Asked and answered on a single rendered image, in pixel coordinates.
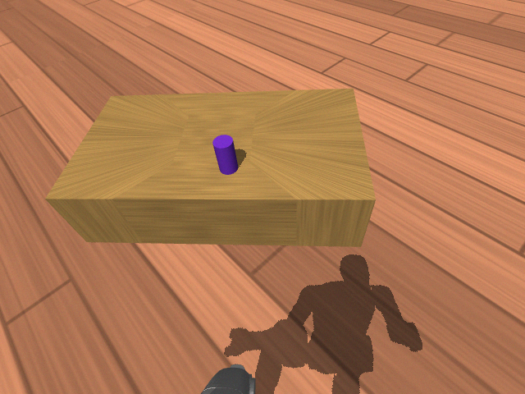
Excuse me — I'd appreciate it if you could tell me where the can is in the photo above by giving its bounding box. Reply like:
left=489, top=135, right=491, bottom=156
left=212, top=135, right=238, bottom=175

